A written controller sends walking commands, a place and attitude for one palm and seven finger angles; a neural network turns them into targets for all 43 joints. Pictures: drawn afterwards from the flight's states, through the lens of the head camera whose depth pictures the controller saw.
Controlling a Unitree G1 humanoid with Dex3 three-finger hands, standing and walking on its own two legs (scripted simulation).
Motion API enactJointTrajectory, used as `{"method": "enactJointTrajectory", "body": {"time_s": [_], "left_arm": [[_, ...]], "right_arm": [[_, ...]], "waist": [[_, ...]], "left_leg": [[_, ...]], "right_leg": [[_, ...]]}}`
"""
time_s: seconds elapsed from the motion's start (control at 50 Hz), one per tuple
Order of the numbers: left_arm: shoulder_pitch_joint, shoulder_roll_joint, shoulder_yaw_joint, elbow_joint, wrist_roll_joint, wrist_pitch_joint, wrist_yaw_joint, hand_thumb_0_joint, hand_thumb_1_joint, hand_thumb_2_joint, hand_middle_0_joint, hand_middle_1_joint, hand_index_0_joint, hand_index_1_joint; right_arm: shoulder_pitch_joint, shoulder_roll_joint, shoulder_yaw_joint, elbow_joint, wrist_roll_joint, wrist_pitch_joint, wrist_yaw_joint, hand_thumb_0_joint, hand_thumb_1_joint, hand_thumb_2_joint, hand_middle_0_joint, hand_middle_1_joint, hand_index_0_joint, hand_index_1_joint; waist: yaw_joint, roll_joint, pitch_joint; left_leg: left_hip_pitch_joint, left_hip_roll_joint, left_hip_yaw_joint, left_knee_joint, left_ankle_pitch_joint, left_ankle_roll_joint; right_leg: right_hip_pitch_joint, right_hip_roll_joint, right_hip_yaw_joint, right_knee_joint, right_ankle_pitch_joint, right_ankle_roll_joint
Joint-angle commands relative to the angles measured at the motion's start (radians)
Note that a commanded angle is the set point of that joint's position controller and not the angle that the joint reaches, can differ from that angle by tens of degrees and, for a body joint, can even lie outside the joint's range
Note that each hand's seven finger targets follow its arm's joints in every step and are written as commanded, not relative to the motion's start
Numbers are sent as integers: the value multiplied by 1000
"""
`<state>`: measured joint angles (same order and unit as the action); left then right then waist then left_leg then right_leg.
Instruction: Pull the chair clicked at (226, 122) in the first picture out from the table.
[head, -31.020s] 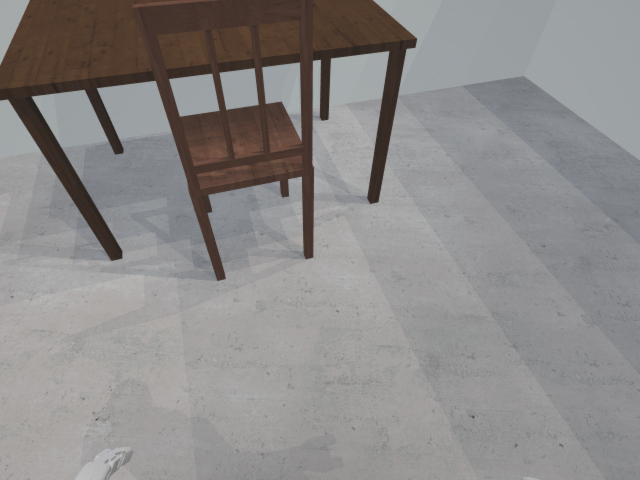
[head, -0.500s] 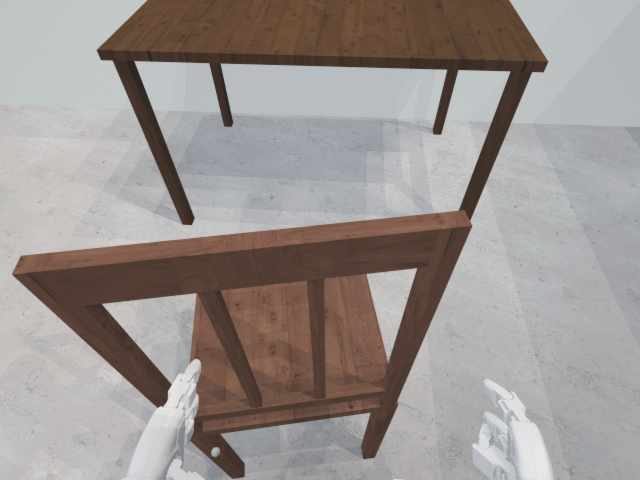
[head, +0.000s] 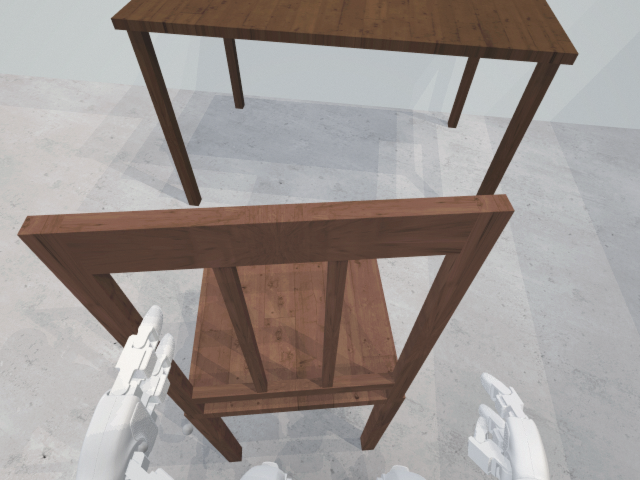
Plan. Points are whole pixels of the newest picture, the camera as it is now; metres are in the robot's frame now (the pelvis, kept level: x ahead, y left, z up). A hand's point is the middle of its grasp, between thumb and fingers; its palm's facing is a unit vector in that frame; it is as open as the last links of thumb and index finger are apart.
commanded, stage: draw the hand back to the body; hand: left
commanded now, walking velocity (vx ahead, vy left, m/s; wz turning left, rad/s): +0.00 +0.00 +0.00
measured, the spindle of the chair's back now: (247, 341) +0.28 +0.11 +0.02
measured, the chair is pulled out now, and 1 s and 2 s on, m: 0.63 0.65 0.68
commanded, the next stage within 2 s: step back with the hand held close in 1.34 s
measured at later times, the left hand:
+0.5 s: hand (145, 403) +0.18 +0.17 +0.11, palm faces +0.06 -0.94 -0.34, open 15.6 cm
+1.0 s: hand (77, 361) +0.20 +0.22 +0.15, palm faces +0.27 -0.85 -0.45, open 8.6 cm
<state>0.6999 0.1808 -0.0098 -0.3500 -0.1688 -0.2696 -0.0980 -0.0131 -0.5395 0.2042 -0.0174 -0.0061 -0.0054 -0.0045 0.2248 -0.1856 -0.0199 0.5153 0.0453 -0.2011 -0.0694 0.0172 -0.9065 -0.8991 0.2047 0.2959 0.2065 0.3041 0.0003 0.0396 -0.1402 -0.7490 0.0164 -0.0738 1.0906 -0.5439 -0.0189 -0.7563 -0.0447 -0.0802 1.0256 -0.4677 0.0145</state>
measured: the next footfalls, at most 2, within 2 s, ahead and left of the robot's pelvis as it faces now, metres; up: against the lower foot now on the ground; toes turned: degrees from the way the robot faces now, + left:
none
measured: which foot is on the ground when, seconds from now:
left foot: down 0.00-1.00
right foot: down 0.00-1.00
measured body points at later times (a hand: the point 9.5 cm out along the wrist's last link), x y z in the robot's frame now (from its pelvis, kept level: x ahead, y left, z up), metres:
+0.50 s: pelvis +0.02 -0.01 +0.04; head +0.02 -0.03 +0.49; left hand +0.17 +0.22 +0.13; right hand +0.20 -0.23 -0.03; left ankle +0.00 +0.13 -0.67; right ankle +0.02 -0.13 -0.67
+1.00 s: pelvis +0.03 -0.02 +0.07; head +0.02 -0.04 +0.52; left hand +0.18 +0.27 +0.18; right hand +0.23 -0.24 -0.01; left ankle +0.00 +0.13 -0.67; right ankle +0.02 -0.13 -0.67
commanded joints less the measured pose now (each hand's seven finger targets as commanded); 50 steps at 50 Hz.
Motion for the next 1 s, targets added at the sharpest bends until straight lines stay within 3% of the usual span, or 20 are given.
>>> {"method": "enactJointTrajectory", "body": {"time_s": [0.0,0.06,0.08,0.14,0.2,0.24,0.26,0.28,0.3,0.32,0.36,0.42,0.46,0.64,0.66,0.7,0.72,0.76,0.96,0.98], "left_arm": [[78,96,81,-166,-20,-153,-66,0,-550,200,0,0,0,0],[96,152,148,-233,-42,-80,-77,0,-550,200,0,0,0,0],[72,151,155,-280,-57,-59,-74,0,-550,200,0,0,0,0],[34,152,186,-324,-89,-17,-57,0,-550,200,0,0,0,0],[15,169,230,-312,-112,-5,-47,0,-441,252,-15,-23,-15,-23],[-9,191,256,-316,-114,-6,-45,0,-369,287,-25,-37,-25,-37],[68,379,330,-268,63,103,103,0,-332,305,-30,-45,-30,-45],[55,247,236,-365,73,137,151,0,-296,322,-35,-53,-35,-53],[56,262,255,-363,79,165,181,0,-260,340,-40,-60,-40,-60],[53,245,245,-367,88,184,202,0,-224,357,-45,-68,-45,-68],[36,294,290,-366,99,211,238,0,-151,393,-55,-82,-55,-82],[2,313,319,-364,102,219,264,0,-43,445,-70,-105,-70,-105],[-40,342,344,-374,104,222,277,0,30,480,-80,-120,-80,-120],[-124,367,416,-367,110,201,293,0,356,637,-125,-187,-125,-187],[-136,368,422,-356,113,201,294,0,393,655,-130,-195,-130,-195],[-145,359,432,-331,111,193,292,0,465,690,-140,-210,-140,-210],[-177,387,447,-372,110,189,292,0,501,707,-145,-218,-145,-218],[-241,438,486,-423,113,181,298,0,574,743,-155,-233,-155,-233],[-350,507,546,-514,118,194,323,0,900,900,-200,-300,-200,-300],[-342,492,540,-516,117,194,323,0,900,900,-200,-300,-200,-300]], "right_arm": [[-101,-115,-54,-161,16,-44,18,0,-900,-900,200,300,200,300],[-131,-117,-52,-197,29,-26,4,0,-900,-900,200,300,200,300],[-122,-114,-44,-206,32,-22,-3,0,-900,-900,200,300,200,300],[-112,-105,-36,-203,38,-25,-24,0,-900,-900,200,300,200,300],[-101,-103,-29,-179,40,-40,-37,0,-900,-900,200,300,200,300],[-96,-105,-24,-171,40,-51,-42,0,-900,-900,200,300,200,300],[-101,-90,-14,-177,17,-13,-65,0,-900,-900,200,300,200,300],[-90,-79,8,-205,10,-1,-69,0,-900,-900,200,300,200,300],[-90,-80,1,-197,12,8,-75,0,-900,-900,200,300,200,300],[-95,-77,10,-186,9,18,-78,0,-900,-900,200,300,200,300],[-107,-79,17,-165,3,34,-84,0,-900,-900,200,300,200,300],[-120,-80,27,-154,-1,45,-91,0,-900,-900,200,300,200,300],[-132,-85,31,-140,-3,39,-92,0,-900,-900,200,300,200,300],[-158,-96,28,-81,-14,4,-76,0,-900,-900,200,300,200,300],[-164,-98,26,-71,-13,0,-73,0,-900,-900,200,300,200,300],[-165,-99,24,-58,-18,-3,-69,0,-900,-900,200,300,200,300],[-170,-106,23,-63,-20,-8,-65,0,-900,-900,200,300,200,300],[-177,-111,24,-50,-22,-25,-65,0,-900,-900,200,300,200,300],[-177,-120,34,-19,-18,-66,-52,0,-900,-900,200,300,200,300],[-177,-118,36,-23,-20,-69,-52,0,-900,-900,200,300,200,300]], "waist": [[4,10,-113],[25,20,-165],[17,20,-173],[10,-16,-137],[8,-39,-98],[12,-14,-82],[79,-16,-89],[39,20,-57],[38,19,-45],[38,74,-19],[44,55,-7],[44,47,22],[47,88,37],[51,49,37],[52,88,49],[51,41,62],[57,40,34],[59,80,14],[67,198,-6],[67,176,-3]], "left_leg": [[39,-19,31,-170,240,24],[86,-17,31,-208,236,31],[103,-18,28,-221,246,33],[127,-13,23,-244,249,34],[143,-11,18,-263,266,32],[163,-10,16,-281,267,31],[202,15,14,-331,270,17],[237,4,25,-362,268,17],[256,10,24,-365,271,14],[279,11,31,-377,288,14],[317,13,27,-399,328,13],[383,15,33,-451,350,13],[415,13,33,-481,364,12],[559,15,46,-585,457,21],[566,11,52,-591,462,19],[580,16,52,-609,473,20],[596,16,53,-615,487,24],[615,11,53,-621,516,25],[658,13,43,-654,593,12],[663,14,44,-658,596,12]], "right_leg": [[115,31,-5,-128,129,-35],[195,25,1,-155,124,-33],[212,24,-3,-164,137,-31],[226,27,-9,-200,143,-24],[244,30,-12,-232,162,-22],[251,31,-10,-250,157,-23],[338,7,60,-310,156,-55],[358,-8,44,-335,173,-48],[366,-9,41,-344,188,-47],[381,-9,39,-357,211,-51],[431,-4,35,-391,258,-55],[474,-3,40,-443,297,-51],[508,-3,47,-477,316,-55],[609,-4,46,-562,427,-43],[615,-4,61,-577,434,-47],[622,-4,49,-584,447,-41],[642,-8,48,-587,463,-40],[671,-10,59,-594,499,-44],[716,-15,47,-591,525,-46],[714,-15,38,-588,527,-43]]}}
